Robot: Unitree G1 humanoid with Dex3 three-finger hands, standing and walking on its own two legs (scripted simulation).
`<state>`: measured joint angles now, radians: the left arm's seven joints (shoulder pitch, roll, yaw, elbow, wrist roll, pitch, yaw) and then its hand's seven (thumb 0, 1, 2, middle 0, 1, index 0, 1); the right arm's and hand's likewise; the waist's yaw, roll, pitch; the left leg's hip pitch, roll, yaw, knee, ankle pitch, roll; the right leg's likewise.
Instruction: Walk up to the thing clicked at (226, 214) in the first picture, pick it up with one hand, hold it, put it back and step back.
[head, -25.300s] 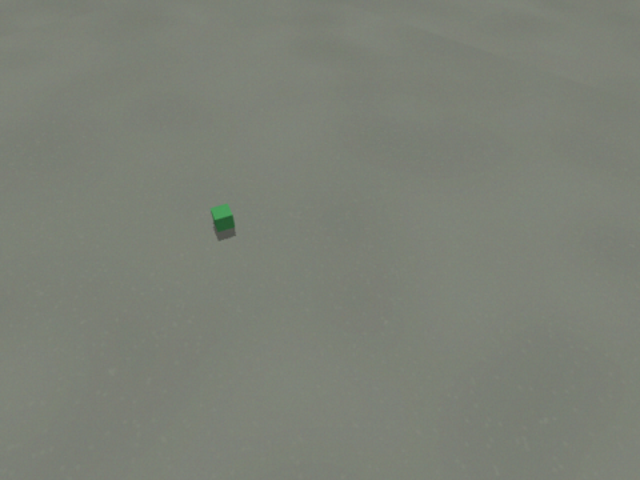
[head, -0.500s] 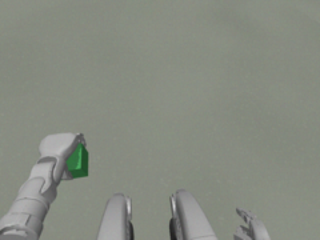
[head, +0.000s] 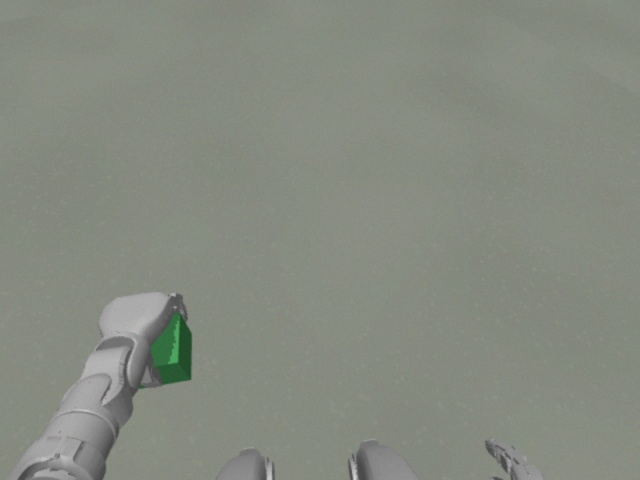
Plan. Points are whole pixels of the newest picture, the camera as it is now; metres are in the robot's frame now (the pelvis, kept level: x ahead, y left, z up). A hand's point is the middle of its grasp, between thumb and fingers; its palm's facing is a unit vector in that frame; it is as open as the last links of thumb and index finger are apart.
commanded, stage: lift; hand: left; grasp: from above
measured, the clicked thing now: (159, 351) +0.33 +0.22 -0.11
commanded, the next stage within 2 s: hold in 0.14 s
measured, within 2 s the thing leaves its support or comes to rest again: neither
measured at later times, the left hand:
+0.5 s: hand (137, 321) +0.33 +0.22 -0.02, palm faces -0.44 -0.04 -0.90, open 10.5 cm
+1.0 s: hand (132, 324) +0.32 +0.22 +0.01, palm faces -0.45 -0.04 -0.89, open 10.5 cm
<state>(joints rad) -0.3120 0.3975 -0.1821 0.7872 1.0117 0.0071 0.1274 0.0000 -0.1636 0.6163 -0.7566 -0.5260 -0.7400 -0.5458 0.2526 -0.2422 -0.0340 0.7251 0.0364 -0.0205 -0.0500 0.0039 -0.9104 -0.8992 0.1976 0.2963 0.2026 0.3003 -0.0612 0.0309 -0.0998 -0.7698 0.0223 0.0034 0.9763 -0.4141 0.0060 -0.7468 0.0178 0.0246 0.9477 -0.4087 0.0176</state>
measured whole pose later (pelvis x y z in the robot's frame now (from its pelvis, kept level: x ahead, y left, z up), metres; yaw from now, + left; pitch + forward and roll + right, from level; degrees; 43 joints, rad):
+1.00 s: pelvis +0.02 +0.00 +0.05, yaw -1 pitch +3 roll +0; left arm -0.23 0.41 -0.21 0.62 1.00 -0.01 -0.03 0.00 -0.15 0.61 -0.75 -0.56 -0.73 -0.55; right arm 0.21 -0.25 -0.03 0.67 0.06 0.04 -0.06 0.01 -0.91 -0.90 0.20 0.30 0.20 0.30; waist -0.01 0.04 -0.04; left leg -0.39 0.01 0.03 0.62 -0.29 0.01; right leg -0.39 0.00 0.05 0.62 -0.29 0.02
